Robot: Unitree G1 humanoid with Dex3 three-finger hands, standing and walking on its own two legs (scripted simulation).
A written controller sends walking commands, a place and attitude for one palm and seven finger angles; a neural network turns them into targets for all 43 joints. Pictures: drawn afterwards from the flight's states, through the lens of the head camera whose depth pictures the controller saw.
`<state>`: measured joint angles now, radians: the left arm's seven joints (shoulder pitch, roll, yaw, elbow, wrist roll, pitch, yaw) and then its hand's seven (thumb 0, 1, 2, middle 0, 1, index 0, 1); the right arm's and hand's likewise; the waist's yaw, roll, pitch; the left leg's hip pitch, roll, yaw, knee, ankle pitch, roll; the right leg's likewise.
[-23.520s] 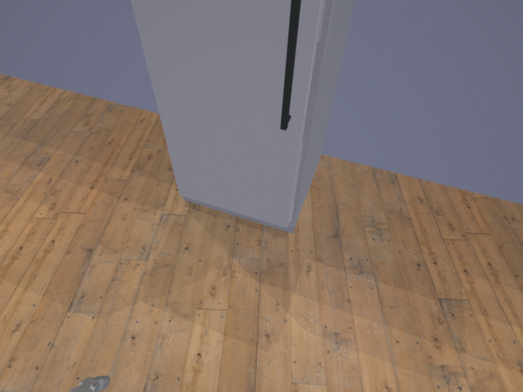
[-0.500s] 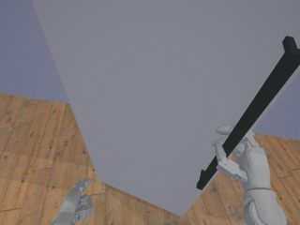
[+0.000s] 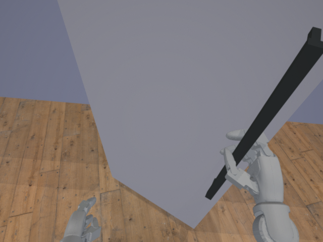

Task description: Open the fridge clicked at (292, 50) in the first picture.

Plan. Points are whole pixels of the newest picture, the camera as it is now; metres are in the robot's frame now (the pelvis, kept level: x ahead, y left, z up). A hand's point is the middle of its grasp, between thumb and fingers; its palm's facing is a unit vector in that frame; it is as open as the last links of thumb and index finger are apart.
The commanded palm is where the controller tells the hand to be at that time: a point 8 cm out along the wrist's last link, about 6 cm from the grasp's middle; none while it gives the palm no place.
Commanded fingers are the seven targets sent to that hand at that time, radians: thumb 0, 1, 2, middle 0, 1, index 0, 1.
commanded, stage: walk backward, drawing the door open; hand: right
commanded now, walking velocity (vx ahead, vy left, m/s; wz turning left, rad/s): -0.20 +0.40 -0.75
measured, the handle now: (240, 147) +0.30 -0.12 +0.14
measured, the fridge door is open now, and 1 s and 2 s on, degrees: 27 60 69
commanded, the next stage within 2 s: stop walking and hold the door back in 1.08 s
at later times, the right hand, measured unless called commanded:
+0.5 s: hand (169, 230) +0.13 +0.02 +0.13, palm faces +0.21 +0.96 -0.19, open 6.3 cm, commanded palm +0.09 -0.03 +0.14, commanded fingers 0.00 -0.90 -0.90 0.45 1.40 0.45 1.40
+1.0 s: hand out of the picture +0.08 +0.14 +0.13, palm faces +0.74 +0.63 -0.22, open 6.3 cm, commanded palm +0.02 +0.13 +0.14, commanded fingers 0.00 -0.90 -0.90 0.45 1.40 0.45 1.40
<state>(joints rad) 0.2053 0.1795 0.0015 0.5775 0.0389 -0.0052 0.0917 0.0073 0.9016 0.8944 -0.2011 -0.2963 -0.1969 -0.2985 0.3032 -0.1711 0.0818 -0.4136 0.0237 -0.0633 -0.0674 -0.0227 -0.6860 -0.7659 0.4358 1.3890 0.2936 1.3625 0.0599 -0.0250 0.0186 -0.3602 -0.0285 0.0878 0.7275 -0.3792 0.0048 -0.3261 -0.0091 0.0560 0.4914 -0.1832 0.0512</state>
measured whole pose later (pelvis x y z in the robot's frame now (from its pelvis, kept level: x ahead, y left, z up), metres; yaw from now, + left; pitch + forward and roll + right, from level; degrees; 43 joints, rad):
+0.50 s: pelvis -0.09 +0.18 +0.00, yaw -26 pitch -1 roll +1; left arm 0.17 0.16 0.00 0.64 0.04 -0.16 0.04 0.01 0.90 0.89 -0.20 -0.30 -0.20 -0.30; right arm 0.11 -0.18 0.19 -0.37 -0.05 -0.10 -0.02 -0.02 -0.65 -0.77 0.45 1.40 0.32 1.36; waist 0.05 -0.04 0.16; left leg -0.56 -0.01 -0.01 1.05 -0.34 -0.03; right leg -0.33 -0.08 0.14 0.51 -0.18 0.07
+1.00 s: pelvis -0.02 +0.44 +0.00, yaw -50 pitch -2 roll +1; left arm 0.15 0.17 0.02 0.62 0.02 -0.15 0.04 0.01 0.90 0.89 -0.20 -0.30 -0.20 -0.30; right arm 0.07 -0.20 0.01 -0.38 -0.02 -0.09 -0.03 -0.02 -0.65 -0.81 0.45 1.40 0.29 1.39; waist 0.01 -0.04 0.21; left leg -0.49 0.01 0.00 0.91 -0.33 -0.04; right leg -0.32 -0.14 0.10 0.54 -0.20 0.09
